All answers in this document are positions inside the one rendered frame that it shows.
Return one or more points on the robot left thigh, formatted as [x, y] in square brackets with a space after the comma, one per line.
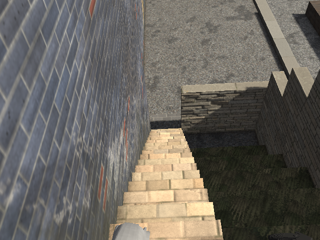
[131, 231]

